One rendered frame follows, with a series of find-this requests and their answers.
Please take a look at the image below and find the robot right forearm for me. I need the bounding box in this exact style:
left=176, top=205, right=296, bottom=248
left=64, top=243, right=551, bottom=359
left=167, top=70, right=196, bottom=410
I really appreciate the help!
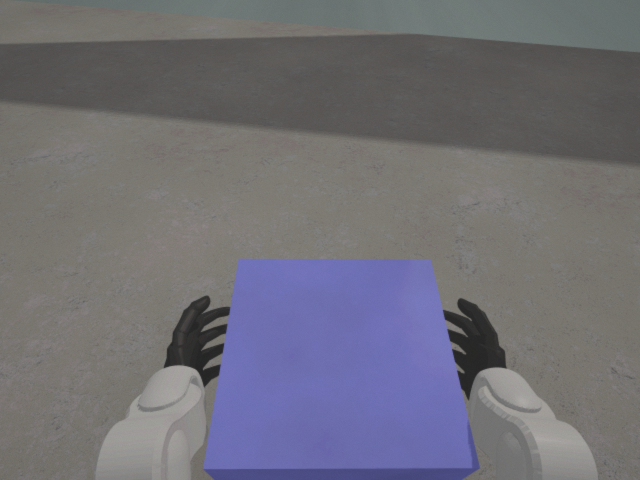
left=468, top=367, right=598, bottom=480

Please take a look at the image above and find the robot left hand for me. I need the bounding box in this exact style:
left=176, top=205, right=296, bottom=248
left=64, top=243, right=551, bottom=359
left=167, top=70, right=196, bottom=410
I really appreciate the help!
left=164, top=296, right=230, bottom=387

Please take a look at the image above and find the carton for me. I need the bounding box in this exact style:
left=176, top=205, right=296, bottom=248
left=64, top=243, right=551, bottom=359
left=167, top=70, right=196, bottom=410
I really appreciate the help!
left=203, top=259, right=480, bottom=480

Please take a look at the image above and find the robot right hand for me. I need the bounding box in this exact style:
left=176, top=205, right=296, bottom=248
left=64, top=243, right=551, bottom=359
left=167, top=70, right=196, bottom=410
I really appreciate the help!
left=443, top=298, right=507, bottom=400

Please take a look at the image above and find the robot left forearm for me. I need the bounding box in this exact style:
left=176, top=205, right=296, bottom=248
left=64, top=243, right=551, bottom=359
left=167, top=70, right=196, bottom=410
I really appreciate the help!
left=93, top=365, right=208, bottom=480

